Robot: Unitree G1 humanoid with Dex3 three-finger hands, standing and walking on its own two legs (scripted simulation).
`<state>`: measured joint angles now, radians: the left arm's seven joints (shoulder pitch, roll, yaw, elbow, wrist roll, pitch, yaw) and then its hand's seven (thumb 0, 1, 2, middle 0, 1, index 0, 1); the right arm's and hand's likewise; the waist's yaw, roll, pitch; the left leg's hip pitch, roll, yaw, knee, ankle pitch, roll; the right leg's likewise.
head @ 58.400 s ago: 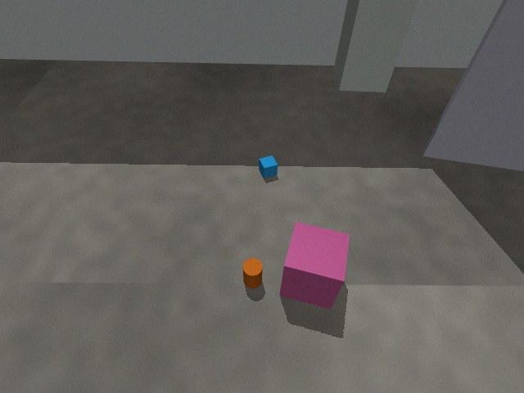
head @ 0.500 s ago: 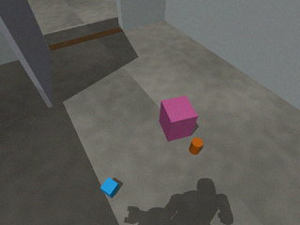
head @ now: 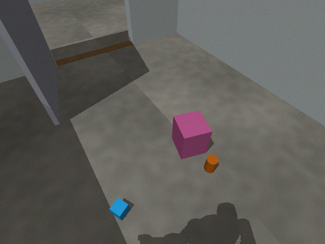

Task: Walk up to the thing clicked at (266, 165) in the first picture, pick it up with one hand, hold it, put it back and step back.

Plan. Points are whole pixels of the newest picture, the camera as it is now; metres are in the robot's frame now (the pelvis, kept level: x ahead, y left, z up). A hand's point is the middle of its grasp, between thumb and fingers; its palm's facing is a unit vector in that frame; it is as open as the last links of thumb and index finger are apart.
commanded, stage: stand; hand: left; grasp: from above
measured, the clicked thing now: (119, 209) +0.44 +0.26 -0.74
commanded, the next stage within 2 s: step back in 1.54 s
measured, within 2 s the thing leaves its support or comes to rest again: neither
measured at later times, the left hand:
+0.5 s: hand out of the picture +0.07 +0.24 -0.16, palm faces +0.00 -0.94 -0.34, open 7.4 cm
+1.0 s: hand out of the picture +0.10 +0.25 -0.16, palm faces +0.00 -0.94 -0.34, open 7.4 cm
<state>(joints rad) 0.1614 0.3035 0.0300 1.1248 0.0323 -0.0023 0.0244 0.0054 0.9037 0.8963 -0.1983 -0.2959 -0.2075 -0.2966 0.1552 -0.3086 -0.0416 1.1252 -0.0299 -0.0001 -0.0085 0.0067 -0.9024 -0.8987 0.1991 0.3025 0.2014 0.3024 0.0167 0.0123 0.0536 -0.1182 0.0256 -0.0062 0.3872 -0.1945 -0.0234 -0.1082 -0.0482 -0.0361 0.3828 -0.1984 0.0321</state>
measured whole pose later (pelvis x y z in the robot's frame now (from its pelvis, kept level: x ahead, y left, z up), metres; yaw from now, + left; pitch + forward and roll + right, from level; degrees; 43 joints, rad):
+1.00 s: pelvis +0.02 +0.00 +0.00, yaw -1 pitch -3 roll +0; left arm 0.10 0.32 0.02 1.15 0.02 -0.01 0.01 0.00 0.90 0.90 -0.20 -0.30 -0.21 -0.30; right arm 0.11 -0.33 -0.01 1.15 -0.02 -0.01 -0.01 0.01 -0.90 -0.90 0.20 0.30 0.20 0.30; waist 0.01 0.01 0.05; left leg -0.09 0.03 0.01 0.33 -0.19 -0.02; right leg -0.09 -0.05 -0.02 0.33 -0.20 0.03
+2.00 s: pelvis -0.06 +0.01 -0.02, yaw -1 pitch -1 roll +1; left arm 0.07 0.36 0.05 0.94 0.04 0.04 0.01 0.01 0.90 0.90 -0.20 -0.30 -0.21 -0.30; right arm 0.09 -0.41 -0.07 0.96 0.01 0.06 0.02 0.01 -0.90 -0.90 0.20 0.30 0.20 0.30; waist 0.00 0.00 0.17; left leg -0.41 -0.08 -0.05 1.03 -0.50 0.02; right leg -0.38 -0.06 0.01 0.61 -0.20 0.01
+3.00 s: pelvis -0.29 +0.07 -0.02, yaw -2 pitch -4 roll +0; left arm 0.12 0.38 0.08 0.79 0.04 0.09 0.01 0.01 0.90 0.90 -0.20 -0.30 -0.21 -0.30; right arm 0.19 -0.36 -0.05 0.89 -0.04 0.02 -0.01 0.01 -0.90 -0.90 0.20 0.30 0.20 0.30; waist -0.01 -0.05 0.18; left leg -0.23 0.00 -0.04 0.62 -0.34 0.01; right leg -0.50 0.10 0.12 0.99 -0.47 0.00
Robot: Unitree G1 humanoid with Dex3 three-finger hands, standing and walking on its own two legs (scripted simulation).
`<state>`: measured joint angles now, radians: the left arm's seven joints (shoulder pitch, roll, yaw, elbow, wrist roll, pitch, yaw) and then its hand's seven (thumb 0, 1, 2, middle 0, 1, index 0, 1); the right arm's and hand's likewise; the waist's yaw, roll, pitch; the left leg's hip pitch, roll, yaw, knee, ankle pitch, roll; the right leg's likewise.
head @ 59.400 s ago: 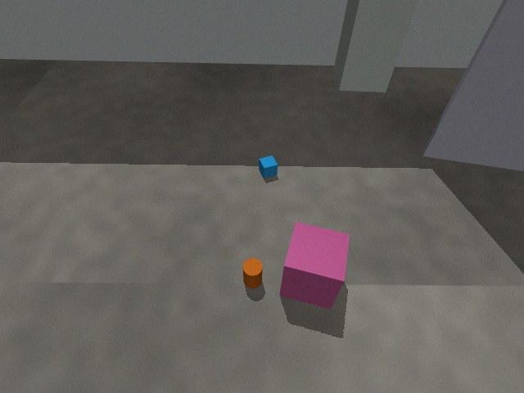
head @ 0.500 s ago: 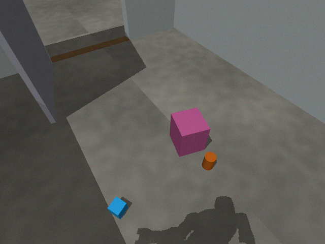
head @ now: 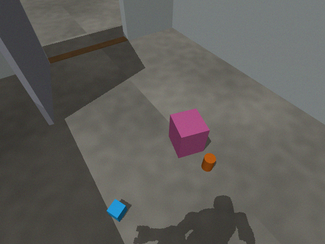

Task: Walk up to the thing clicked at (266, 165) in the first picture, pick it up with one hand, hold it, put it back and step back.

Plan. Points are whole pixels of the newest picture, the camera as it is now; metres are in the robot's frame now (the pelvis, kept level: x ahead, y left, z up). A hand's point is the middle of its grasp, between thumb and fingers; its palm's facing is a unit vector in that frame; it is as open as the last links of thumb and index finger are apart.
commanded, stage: stand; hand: left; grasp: from above
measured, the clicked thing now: (117, 210) +0.42 +0.27 -0.74
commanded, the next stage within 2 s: step back in 0.54 s
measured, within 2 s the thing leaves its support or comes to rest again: neither
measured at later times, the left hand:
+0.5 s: hand out of the picture +0.07 +0.24 -0.16, palm faces +0.00 -0.94 -0.34, open 7.4 cm
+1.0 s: hand out of the picture +0.03 +0.27 -0.17, palm faces -0.05 -0.92 -0.40, open 7.4 cm
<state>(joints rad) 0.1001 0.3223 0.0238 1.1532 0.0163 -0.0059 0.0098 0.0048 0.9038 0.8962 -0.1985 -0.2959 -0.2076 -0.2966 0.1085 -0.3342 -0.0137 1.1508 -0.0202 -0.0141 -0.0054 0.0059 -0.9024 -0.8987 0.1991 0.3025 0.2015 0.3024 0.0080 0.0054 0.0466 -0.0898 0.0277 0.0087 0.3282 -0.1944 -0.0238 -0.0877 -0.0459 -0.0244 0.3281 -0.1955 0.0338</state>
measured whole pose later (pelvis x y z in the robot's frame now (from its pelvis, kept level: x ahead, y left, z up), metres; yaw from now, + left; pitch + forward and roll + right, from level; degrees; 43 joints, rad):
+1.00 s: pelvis -0.08 +0.01 -0.02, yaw -1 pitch -1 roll +1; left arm 0.07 0.36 0.05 0.94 0.04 0.04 0.01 0.01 0.90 0.90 -0.20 -0.30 -0.21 -0.30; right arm 0.09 -0.41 -0.07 0.96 0.01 0.06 0.02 0.01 -0.90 -0.90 0.20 0.30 0.20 0.30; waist 0.00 0.00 0.17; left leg -0.41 -0.08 -0.05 1.03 -0.50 0.02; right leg -0.38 -0.06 0.01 0.61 -0.20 0.01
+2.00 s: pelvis -0.31 +0.06 -0.02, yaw -1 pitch -4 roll +0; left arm 0.12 0.38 0.08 0.79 0.04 0.09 0.01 0.01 0.90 0.90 -0.20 -0.30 -0.21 -0.30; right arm 0.19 -0.36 -0.05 0.89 -0.04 0.02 -0.01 0.01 -0.90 -0.90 0.20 0.30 0.20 0.30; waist -0.01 -0.05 0.18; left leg -0.23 0.00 -0.04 0.62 -0.34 0.01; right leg -0.50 0.10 0.12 0.99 -0.47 0.00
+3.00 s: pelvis -0.64 -0.02 -0.03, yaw -5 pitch -4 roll -2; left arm 0.24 0.35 0.06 0.93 0.05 0.01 0.01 0.01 0.90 0.90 -0.20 -0.30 -0.21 -0.30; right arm 0.13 -0.41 -0.06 0.85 -0.04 0.06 0.00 0.01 -0.90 -0.90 0.20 0.30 0.20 0.30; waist 0.02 0.07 0.13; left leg -0.45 0.04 -0.09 0.78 -0.39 0.01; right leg -0.19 0.05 0.02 0.65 -0.40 -0.01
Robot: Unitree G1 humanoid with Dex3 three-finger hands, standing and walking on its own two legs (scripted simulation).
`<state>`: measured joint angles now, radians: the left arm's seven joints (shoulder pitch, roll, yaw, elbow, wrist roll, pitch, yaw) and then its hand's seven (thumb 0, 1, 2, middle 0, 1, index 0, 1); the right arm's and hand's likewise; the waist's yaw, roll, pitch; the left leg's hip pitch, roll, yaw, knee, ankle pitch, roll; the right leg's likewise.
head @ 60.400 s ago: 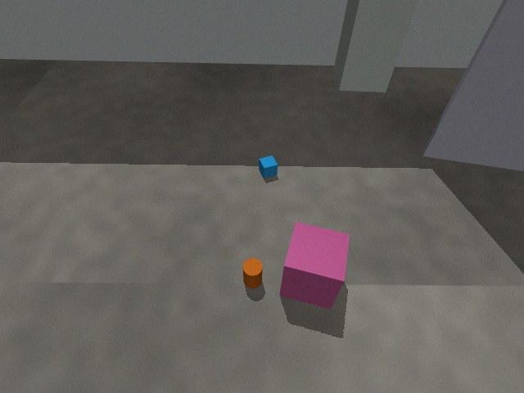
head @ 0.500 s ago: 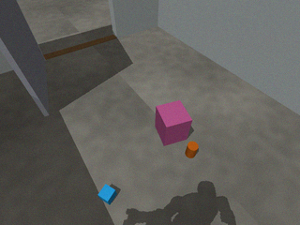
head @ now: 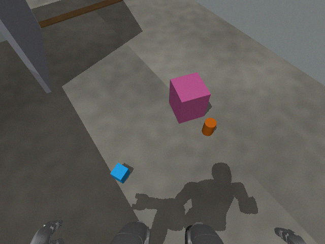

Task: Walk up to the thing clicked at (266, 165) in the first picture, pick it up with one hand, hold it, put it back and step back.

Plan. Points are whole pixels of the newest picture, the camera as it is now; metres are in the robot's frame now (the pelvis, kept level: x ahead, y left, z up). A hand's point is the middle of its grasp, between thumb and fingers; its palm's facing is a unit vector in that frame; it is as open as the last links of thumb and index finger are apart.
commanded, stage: step back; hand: left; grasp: from above
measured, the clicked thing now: (120, 173) +0.50 +0.27 -0.72
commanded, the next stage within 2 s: none
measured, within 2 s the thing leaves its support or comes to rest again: neither
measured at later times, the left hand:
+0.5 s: hand out of the picture +0.02 +0.30 -0.16, palm faces -0.08 -0.92 -0.39, open 7.4 cm
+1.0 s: hand out of the picture -0.10 +0.31 -0.15, palm faces -0.03 -0.93 -0.36, open 7.4 cm
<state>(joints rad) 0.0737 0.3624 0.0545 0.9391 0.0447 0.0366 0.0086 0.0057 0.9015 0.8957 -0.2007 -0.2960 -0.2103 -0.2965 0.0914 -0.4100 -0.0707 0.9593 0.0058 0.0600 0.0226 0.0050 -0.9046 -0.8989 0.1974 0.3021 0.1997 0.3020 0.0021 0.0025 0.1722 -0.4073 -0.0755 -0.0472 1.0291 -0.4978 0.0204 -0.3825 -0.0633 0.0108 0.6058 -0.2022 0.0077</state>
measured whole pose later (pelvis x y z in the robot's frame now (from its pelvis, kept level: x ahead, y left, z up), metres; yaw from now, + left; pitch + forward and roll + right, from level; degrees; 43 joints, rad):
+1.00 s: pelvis -0.23 +0.05 +0.00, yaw -1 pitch -4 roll +0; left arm 0.12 0.38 0.08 0.79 0.04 0.09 0.01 0.01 0.90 0.90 -0.20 -0.30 -0.21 -0.30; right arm 0.19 -0.36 -0.05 0.89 -0.04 0.02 -0.01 0.01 -0.90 -0.90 0.20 0.30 0.20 0.30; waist -0.01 -0.05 0.18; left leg -0.23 0.00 -0.04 0.62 -0.34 0.01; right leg -0.50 0.10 0.12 0.99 -0.47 0.00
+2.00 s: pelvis -0.55 -0.03 -0.01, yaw -5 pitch -4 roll -2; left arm 0.24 0.35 0.06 0.93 0.05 0.01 0.01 0.01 0.90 0.90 -0.20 -0.30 -0.21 -0.30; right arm 0.13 -0.41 -0.06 0.85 -0.04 0.06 0.00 0.01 -0.90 -0.90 0.20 0.30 0.20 0.30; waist 0.02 0.07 0.13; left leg -0.45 0.04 -0.09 0.78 -0.39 0.01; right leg -0.19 0.05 0.02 0.65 -0.40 -0.01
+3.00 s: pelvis -0.53 +0.00 +0.01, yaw +1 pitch -2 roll +0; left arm 0.07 0.35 0.04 1.02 0.01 -0.01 0.00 0.01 0.90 0.90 -0.20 -0.30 -0.21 -0.30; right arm 0.16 -0.35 -0.03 1.07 -0.03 -0.01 0.00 0.01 -0.90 -0.90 0.20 0.30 0.20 0.30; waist 0.02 -0.01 0.07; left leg -0.21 0.01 -0.01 0.58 -0.34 -0.01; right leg -0.29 -0.05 -0.03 0.58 -0.25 0.02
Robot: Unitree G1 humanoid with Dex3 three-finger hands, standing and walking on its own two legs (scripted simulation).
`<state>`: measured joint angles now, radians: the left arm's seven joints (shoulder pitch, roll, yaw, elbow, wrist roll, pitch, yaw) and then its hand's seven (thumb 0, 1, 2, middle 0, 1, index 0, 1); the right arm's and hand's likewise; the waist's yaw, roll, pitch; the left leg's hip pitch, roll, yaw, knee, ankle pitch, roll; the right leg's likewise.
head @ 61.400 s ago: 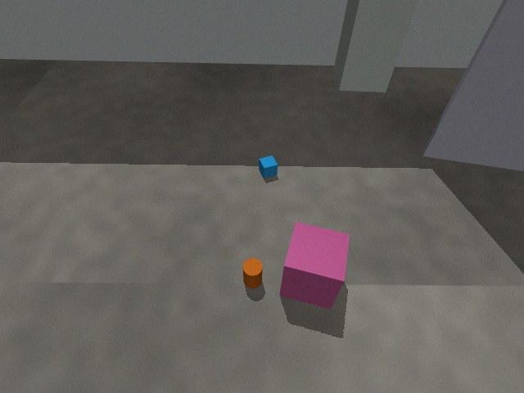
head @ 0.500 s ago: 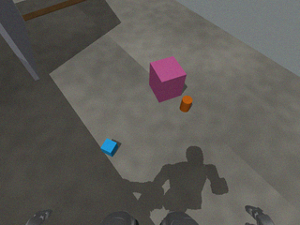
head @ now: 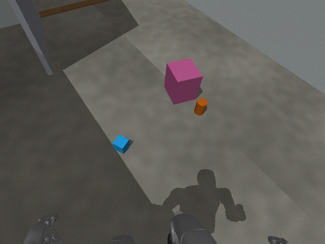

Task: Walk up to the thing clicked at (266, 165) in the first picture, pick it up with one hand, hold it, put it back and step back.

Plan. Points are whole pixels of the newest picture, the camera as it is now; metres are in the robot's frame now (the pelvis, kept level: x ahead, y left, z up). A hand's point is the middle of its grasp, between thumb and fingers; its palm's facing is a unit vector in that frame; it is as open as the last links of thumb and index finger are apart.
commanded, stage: step back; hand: left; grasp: from above
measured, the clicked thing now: (121, 144) +0.72 +0.22 -0.72
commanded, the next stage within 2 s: none
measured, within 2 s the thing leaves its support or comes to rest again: neither
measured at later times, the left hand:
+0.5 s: hand out of the picture -0.05 +0.21 -0.13, palm faces -0.05 -0.90 -0.42, open 7.4 cm
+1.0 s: hand out of the picture -0.26 +0.18 -0.15, palm faces -0.07 -0.91 -0.41, open 7.4 cm
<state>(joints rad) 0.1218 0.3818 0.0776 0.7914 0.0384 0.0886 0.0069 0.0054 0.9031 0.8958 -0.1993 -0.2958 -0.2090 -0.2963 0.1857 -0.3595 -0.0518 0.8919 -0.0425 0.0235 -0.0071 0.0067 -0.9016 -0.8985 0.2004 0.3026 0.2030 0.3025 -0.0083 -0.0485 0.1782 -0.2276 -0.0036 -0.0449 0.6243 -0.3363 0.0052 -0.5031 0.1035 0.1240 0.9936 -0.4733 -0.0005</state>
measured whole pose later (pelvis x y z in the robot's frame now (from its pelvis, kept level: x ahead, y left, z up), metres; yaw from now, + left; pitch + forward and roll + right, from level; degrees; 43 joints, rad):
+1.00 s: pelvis -0.32 -0.09 -0.01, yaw -4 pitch -4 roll -2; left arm 0.24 0.35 0.06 0.93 0.05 0.01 0.01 0.01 0.90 0.90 -0.20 -0.30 -0.21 -0.30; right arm 0.13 -0.41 -0.06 0.85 -0.04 0.06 0.00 0.01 -0.90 -0.90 0.20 0.30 0.20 0.30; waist 0.02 0.07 0.13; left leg -0.45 0.04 -0.09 0.78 -0.39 0.01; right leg -0.19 0.05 0.02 0.65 -0.40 -0.01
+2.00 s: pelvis -0.30 -0.06 +0.00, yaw +1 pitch -2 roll +0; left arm 0.07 0.35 0.04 1.02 0.01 -0.01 0.00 0.01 0.90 0.90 -0.20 -0.30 -0.21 -0.30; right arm 0.16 -0.35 -0.03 1.07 -0.03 -0.01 0.00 0.01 -0.90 -0.90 0.20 0.30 0.20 0.30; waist 0.02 -0.01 0.07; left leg -0.21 0.01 -0.01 0.58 -0.34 -0.01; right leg -0.29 -0.05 -0.03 0.58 -0.25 0.02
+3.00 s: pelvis -0.29 -0.08 +0.02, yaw +1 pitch -2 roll +0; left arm 0.10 0.35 0.00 1.15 0.01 -0.02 -0.01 0.01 0.90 0.90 -0.20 -0.30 -0.21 -0.30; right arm 0.15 -0.36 -0.01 1.16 -0.02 -0.01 0.02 0.01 -0.90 -0.90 0.20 0.30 0.20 0.30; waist 0.00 0.01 0.05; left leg -0.08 0.05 -0.01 0.33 -0.21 -0.05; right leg -0.18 -0.02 -0.04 0.35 -0.14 0.00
